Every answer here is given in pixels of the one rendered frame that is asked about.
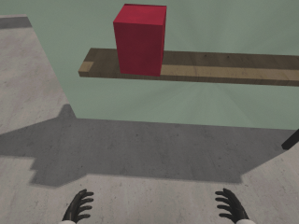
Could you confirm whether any robot right hand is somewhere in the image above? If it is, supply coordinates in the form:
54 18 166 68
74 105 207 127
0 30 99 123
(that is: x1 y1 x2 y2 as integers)
215 188 249 224

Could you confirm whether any table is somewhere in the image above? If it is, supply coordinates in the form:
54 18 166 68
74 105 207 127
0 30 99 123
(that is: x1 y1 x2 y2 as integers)
78 48 299 150

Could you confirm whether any carton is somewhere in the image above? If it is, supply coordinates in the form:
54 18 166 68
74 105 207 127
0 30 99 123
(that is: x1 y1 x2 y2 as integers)
113 4 167 77

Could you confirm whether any robot left hand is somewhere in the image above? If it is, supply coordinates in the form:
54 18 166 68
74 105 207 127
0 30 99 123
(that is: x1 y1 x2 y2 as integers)
62 189 94 224

